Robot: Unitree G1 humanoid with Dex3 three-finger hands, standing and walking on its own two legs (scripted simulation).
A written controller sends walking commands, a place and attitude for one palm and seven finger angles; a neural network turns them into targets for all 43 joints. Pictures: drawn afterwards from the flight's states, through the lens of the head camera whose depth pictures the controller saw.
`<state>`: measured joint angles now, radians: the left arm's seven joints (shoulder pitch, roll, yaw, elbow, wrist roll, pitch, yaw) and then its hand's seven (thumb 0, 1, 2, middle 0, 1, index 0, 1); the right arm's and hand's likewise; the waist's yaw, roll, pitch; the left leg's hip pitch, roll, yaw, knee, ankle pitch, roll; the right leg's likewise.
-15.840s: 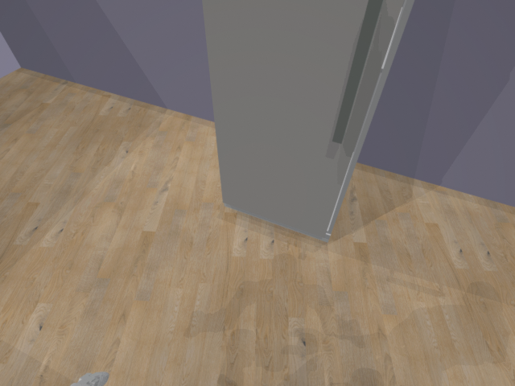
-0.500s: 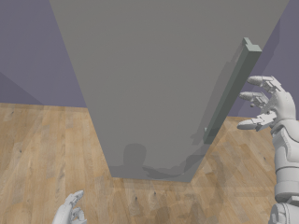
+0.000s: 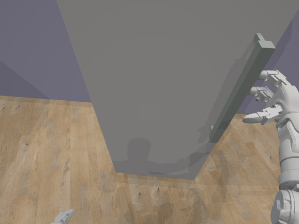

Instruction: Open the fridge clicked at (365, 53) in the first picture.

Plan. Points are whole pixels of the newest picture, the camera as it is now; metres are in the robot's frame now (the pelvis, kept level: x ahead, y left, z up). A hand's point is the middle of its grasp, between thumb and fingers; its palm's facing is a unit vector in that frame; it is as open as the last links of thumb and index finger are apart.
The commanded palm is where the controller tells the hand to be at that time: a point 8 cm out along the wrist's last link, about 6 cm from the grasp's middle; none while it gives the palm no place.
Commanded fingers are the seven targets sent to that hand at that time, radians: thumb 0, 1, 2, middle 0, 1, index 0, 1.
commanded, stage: slide the fingers in behind the handle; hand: right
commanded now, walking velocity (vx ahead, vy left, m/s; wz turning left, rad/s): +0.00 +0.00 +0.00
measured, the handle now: (230, 99) +0.46 -0.19 +0.09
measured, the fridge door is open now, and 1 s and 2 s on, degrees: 0 0 0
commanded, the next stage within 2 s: grip the handle and tug to test in 1.74 s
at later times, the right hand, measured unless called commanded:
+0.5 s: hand (251, 101) +0.40 -0.21 +0.15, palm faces -0.01 +1.00 -0.01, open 14.0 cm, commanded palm +0.38 -0.25 +0.15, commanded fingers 0.00 0.50 -0.30 0.30 1.20 0.30 1.20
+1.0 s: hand (239, 99) +0.41 -0.18 +0.15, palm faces +0.00 +1.00 -0.01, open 14.0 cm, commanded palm +0.38 -0.23 +0.15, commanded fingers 0.00 0.50 -0.30 0.30 1.20 0.30 1.20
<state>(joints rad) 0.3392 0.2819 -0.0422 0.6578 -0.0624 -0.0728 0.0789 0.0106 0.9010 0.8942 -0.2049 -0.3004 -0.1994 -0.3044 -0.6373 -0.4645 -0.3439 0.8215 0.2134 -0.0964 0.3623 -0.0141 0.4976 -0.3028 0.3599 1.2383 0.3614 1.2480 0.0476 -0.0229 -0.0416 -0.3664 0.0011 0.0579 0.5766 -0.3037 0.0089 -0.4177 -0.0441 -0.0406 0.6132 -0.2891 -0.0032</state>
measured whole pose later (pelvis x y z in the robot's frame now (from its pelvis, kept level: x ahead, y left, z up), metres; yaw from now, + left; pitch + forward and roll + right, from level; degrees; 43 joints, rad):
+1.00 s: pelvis +0.01 +0.00 +0.00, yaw +0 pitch +3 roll +0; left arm 0.29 0.26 -0.04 0.64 -0.06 -0.06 0.06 0.01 0.90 0.89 -0.20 -0.30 -0.20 -0.30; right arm -0.52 -0.32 -0.25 0.58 0.20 -0.02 0.21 -0.01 0.50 -0.30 0.30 1.20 0.30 1.20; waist 0.02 -0.04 -0.05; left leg -0.31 0.00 0.05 0.55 -0.30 0.01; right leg -0.35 -0.04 -0.05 0.57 -0.28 0.00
